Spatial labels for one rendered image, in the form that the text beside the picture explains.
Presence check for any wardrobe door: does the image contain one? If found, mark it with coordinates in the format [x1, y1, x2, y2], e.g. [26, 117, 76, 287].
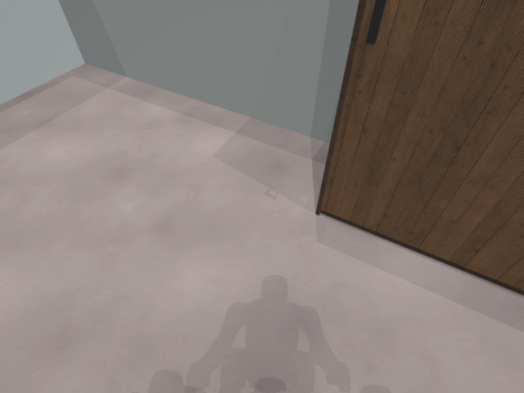
[321, 0, 524, 291]

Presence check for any handle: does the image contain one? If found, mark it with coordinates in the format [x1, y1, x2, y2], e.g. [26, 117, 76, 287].
[366, 0, 387, 45]

